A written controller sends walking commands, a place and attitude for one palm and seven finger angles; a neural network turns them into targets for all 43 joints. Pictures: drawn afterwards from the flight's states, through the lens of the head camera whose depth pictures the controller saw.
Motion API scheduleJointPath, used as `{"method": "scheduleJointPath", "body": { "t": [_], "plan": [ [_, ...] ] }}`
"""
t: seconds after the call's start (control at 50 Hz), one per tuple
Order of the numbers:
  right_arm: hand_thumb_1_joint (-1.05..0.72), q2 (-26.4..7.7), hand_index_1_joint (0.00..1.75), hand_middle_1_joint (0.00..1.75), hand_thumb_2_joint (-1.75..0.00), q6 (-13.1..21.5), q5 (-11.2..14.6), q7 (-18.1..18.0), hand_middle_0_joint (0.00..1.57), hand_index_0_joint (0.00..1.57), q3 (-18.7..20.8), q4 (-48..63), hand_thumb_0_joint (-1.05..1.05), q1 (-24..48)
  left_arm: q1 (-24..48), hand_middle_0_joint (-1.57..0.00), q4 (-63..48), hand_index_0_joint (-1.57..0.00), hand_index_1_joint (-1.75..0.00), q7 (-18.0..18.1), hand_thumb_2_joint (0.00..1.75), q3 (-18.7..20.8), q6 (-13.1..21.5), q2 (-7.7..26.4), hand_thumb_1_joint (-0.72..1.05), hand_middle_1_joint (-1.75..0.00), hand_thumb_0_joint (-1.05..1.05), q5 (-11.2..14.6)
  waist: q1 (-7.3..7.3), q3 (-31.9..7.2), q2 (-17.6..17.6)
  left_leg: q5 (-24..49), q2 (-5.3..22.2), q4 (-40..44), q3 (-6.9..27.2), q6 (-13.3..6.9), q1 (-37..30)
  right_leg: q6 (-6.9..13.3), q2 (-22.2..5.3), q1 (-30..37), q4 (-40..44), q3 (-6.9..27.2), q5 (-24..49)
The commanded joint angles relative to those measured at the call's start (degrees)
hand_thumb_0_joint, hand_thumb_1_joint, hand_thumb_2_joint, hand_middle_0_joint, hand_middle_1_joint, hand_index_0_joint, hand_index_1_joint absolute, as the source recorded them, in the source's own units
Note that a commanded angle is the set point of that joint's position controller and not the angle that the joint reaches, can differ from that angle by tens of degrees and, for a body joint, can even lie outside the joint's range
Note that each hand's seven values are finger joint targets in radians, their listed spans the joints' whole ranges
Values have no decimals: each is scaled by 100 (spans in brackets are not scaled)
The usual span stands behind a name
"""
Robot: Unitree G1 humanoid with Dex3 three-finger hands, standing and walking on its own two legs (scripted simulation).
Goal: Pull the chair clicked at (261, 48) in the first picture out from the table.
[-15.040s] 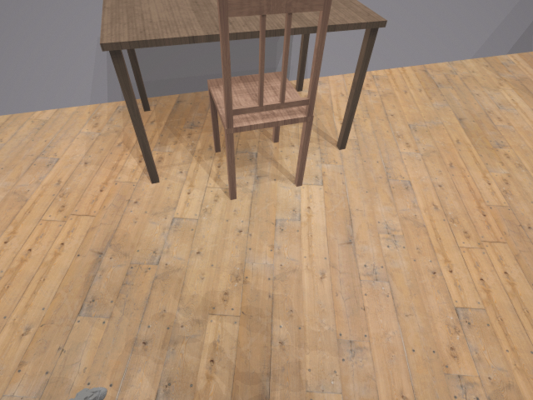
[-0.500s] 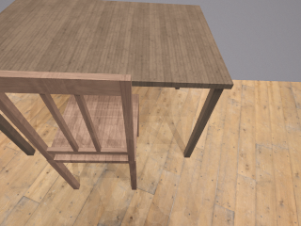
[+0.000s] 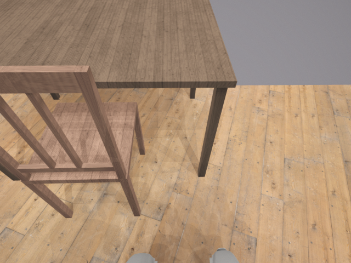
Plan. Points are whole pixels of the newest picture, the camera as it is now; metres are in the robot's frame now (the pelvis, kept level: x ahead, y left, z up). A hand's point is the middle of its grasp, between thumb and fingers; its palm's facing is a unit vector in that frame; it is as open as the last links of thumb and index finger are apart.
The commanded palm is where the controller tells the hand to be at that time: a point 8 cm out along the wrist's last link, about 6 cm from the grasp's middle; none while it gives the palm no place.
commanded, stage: come to a stop and stand still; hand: left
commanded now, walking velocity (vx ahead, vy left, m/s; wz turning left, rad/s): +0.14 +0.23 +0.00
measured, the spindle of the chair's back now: (27, 136) +0.44 +0.45 -0.02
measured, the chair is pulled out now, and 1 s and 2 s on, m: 0.00 0.00 0.00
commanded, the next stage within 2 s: look again from close up in 0.94 s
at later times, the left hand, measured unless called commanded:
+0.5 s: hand out of the picture +0.07 +0.21 -0.11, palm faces +0.03 -0.94 -0.34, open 7.4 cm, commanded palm none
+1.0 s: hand out of the picture +0.03 +0.16 -0.11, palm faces +0.06 -0.97 -0.23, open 7.3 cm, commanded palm none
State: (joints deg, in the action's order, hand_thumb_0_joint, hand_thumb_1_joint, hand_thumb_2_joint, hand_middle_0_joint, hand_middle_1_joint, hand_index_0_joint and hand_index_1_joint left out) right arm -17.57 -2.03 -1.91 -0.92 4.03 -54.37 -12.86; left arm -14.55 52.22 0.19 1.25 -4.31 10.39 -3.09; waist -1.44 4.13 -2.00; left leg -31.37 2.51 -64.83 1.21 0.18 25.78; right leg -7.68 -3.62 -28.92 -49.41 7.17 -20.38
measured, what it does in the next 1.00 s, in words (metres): steps on the spot: left foot, then right foot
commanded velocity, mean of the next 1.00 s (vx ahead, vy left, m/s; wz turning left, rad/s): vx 0.01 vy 0.00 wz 0.00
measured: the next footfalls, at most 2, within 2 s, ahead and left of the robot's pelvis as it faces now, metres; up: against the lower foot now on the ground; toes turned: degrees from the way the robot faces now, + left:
left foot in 0.04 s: +0.02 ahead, +0.10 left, +0.00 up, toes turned +5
right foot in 0.28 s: +0.09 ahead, -0.10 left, +0.00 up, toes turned +1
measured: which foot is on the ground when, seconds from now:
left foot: up 0.00-0.02, down 0.04-1.00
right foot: down 0.00-0.06, up 0.08-0.26, down 0.28-1.00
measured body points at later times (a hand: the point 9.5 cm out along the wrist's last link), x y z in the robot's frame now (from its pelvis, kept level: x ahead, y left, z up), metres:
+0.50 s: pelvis +0.03 +0.00 +0.04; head +0.04 -0.04 +0.49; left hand +0.07 +0.26 -0.09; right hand +0.05 -0.21 -0.14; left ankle -0.02 +0.09 -0.68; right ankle +0.03 -0.10 -0.67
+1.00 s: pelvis +0.02 -0.02 +0.06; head +0.03 -0.05 +0.50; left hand +0.03 +0.21 -0.09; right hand -0.02 -0.23 -0.12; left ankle -0.02 +0.10 -0.68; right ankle +0.05 -0.10 -0.68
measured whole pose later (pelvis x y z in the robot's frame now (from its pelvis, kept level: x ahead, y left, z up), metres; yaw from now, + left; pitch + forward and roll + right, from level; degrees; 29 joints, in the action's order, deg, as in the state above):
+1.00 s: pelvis +0.02 -0.02 +0.06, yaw +2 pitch -1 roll +1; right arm -8.3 0.7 -1.1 -1.6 -1.3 -63.7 -21.9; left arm -16.4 61.7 1.4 0.5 0.4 8.1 -0.6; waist -1.1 1.4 -2.3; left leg -17.0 0.1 -25.8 -2.9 -0.1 7.8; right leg 3.5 1.5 -14.4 -28.5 -2.8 -13.2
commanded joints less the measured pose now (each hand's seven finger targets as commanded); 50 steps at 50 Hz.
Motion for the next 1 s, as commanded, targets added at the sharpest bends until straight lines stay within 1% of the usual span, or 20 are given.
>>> {"method": "scheduleJointPath", "body": {
  "t": [0.0, 0.04, 0.08, 0.16, 0.18, 0.2, 0.22, 0.24, 0.26, 0.3, 0.32, 0.36, 0.42, 0.48, 0.52, 0.54, 0.62, 0.72, 0.8, 0.98],
  "plan": [
    [-90, -13, 30, 30, -90, 241, 153, 39, 20, 20, -117, 9, 0, -1551, 714, -20, -680, -20, -30, 175, 90, 330, 208, 1248, 90, -30, 0, 72, -440, -277, 1696, 582, -114, 3207, -35, -138, -1491, 1206, -785, -310, 1642, 912, -253],
    [-90, -420, 30, 30, -90, 372, 70, -21, 20, 20, -110, 88, 0, -1262, 376, -20, -700, -20, -30, 157, 90, 154, 178, 405, 90, -30, 0, 200, -94, 277, -1982, 2506, 1144, 5057, 2230, -480, -1587, 675, 598, -1048, -867, -610, -1040],
    [-90, -132, 30, 30, -90, 362, 30, -209, 20, 20, -213, 167, 0, -787, 392, -20, -475, -20, -30, 163, 90, 162, 231, 636, 90, -30, 0, 199, 76, 388, -2448, 4021, 917, 4697, 1897, -966, -1301, 675, 388, -925, -1640, -356, -936],
    [-90, -144, 30, 30, -90, 370, 8, -152, 20, 20, -169, 240, 0, -614, 504, -20, -271, -20, -30, -18, 90, 54, 353, 410, 90, -30, 0, 250, 94, -34, -743, 5401, 648, 4047, 574, -1043, -2141, 786, 246, 34, -35, -953, -755],
    [-90, -438, 30, 30, -90, 496, 109, -48, 20, 20, -79, 129, 0, -161, -332, -20, 328, -20, -30, 217, 90, 86, 668, 600, 90, -30, 0, 245, 432, -1151, -1297, 5728, 770, 2820, -12, -607, -1820, 984, 1, 1148, 531, -801, 270],
    [-90, 97, 30, 30, -90, 482, 105, -1, 20, 20, -149, 728, 0, -254, -590, -20, 22, -20, -30, 185, 90, 137, 655, 840, 90, -30, 0, 278, 519, -1275, -607, 3924, 378, 2687, -63, -369, -1163, 1076, -3, 1937, 1108, -259, 1177],
    [-90, 194, 30, 30, -90, 508, 113, -44, 20, 20, -227, 689, 0, -392, -846, -20, 195, -20, -30, 206, 90, 211, 726, 897, 90, -30, 0, 272, 601, -1637, -312, 3548, 0, 2128, -82, -270, -1040, 1415, -562, 2440, 1334, 692, 2890],
    [-90, 473, 30, 30, -90, 510, 130, -59, 20, 20, -280, 609, 0, -629, -725, -20, 311, -20, -30, 192, 90, 220, 762, 1048, 90, -30, 0, 241, 437, -1415, 856, 1410, -247, 1567, -203, -187, -114, 1882, -1179, 2978, 1849, 1257, 3984],
    [-90, 556, 30, 30, -90, 491, 119, -70, 20, 20, -267, 688, 0, -623, -658, -20, 223, -20, -30, 228, 90, 185, 765, 931, 90, -30, 0, 170, 337, -981, 919, 110, -269, 1898, 15, -118, 48, 2248, -1423, 2789, 1724, 1187, 5056],
    [-90, 620, 30, 30, -90, 487, 81, -12, 20, 20, -244, 340, 0, -1260, -83, -20, 140, -20, -30, 235, 90, 38, 695, 785, 90, -30, 0, 132, -173, -409, 54, 3116, -222, 4138, -67, -123, -1238, 1229, -383, 1706, 723, -257, 4206],
    [-90, 125, 30, 30, -90, 450, 83, -31, 20, 20, -207, 96, 0, -1589, -78, -20, 176, -20, -30, 252, 90, 52, 631, 612, 90, -30, 0, 252, -99, -740, 244, 5132, 609, 3586, 750, -422, -1846, 946, 126, 1211, 578, -648, 2027],
    [-90, -64, 30, 30, -90, 439, 87, -127, 20, 20, -125, -67, 0, -1724, 270, -20, 174, -20, -30, 322, 90, 39, 567, 395, 90, -30, 0, 283, -209, -746, -311, 8974, 1192, 3484, 1246, -670, -3063, 812, 477, 182, -271, -932, -513],
    [-90, -5, 30, 30, -90, 395, 16, -152, 20, 20, -206, -90, 0, -1354, 532, -20, 88, -20, -30, 322, 90, 38, 463, 306, 90, -30, 0, 264, -98, 60, -70, 7289, 1220, 3751, 927, -1087, -2405, 931, 183, -49, -322, -685, -1181],
    [-90, 86, 30, 30, -90, 344, 121, -137, 20, 20, -302, 68, 0, -423, -586, -20, 456, -20, -30, 202, 90, 46, 582, 363, 90, -30, 0, 263, 492, -61, 274, 4035, 397, 3268, 217, -559, -1049, 1140, -4, 1777, 1970, -42, 1069],
    [-90, 455, 30, 30, -90, 232, 130, -98, 20, 20, -338, 54, 0, -613, -567, -20, 517, -20, -30, 191, 90, 22, 636, 796, 90, -30, 0, 249, 197, -85, 1130, -2, -303, 2402, -213, -146, -744, 1938, -1429, 1447, 3005, 1591, 1589],
    [-90, 456, 30, 30, -90, 200, 79, -82, 20, 20, -330, -13, 0, -716, -402, -20, 430, -20, -30, 185, 90, 9, 617, 833, 90, -30, 0, 248, 127, -147, 571, -310, -262, 2279, -119, -162, -1025, 2111, -1464, 1117, 3210, 1543, 1014],
    [-90, 492, 30, 30, -90, 159, 93, -38, 20, 20, -339, -376, 0, -1213, 218, -20, 248, -20, -30, 205, 90, 49, 596, 622, 90, -30, 0, 260, -166, -108, 1482, 703, -111, 2985, -80, -218, -1456, 1713, -705, 739, 3015, 549, 267],
    [-90, 501, 30, 30, -90, 305, 32, -49, 20, 20, -397, -494, 0, -951, 110, -20, 290, -20, -30, 164, 90, 72, 500, 444, 90, -30, 0, 287, 111, 291, -604, 1029, 399, 4725, 463, -354, -853, 1180, 30, 1218, 2432, -193, -110],
    [-90, 520, 30, 30, -90, 325, 74, -83, 20, 20, -419, -531, 0, -1039, -231, -20, 547, -20, -30, 139, 90, 41, 568, 429, 90, -30, 0, 278, 128, 70, 240, 1092, 162, 4441, 133, -283, -959, 1262, -226, 1612, 2846, 139, -2],
    [-90, 601, 30, 30, -90, 366, 97, -109, 20, 20, -482, -857, 0, -1295, -338, -20, 794, -20, -30, 150, 90, 6, 626, 340, 90, -30, 0, 284, 83, -35, 167, 1646, 227, 4480, 88, -233, -1209, 1259, -260, 1757, 2784, -50, 796]
  ]
}}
